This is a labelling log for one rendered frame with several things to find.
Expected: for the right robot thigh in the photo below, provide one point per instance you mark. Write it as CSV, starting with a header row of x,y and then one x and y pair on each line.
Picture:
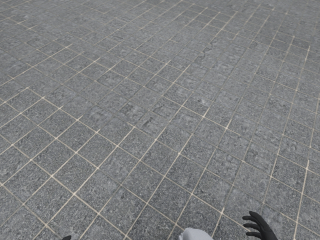
x,y
194,234

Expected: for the right robot hand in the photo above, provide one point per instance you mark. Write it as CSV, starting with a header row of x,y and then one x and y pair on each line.
x,y
265,232

